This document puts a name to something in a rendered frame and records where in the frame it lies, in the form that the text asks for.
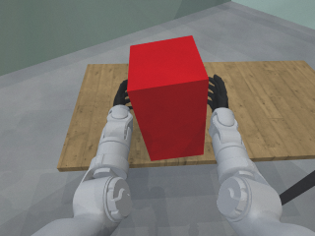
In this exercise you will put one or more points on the carton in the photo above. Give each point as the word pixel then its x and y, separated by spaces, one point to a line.
pixel 168 89

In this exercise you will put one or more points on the table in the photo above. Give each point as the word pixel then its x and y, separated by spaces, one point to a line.
pixel 273 103

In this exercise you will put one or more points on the left robot hand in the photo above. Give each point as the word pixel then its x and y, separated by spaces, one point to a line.
pixel 119 98

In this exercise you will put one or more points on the robot left forearm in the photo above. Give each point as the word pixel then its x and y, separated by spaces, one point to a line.
pixel 114 146

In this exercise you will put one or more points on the robot left upper arm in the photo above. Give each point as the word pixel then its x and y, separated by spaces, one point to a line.
pixel 99 205

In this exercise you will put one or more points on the right robot hand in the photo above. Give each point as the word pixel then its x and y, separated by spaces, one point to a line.
pixel 218 95

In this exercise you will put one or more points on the robot right forearm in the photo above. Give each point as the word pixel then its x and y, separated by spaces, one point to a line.
pixel 229 150

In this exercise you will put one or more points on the robot right upper arm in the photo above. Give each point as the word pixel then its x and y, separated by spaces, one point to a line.
pixel 255 209

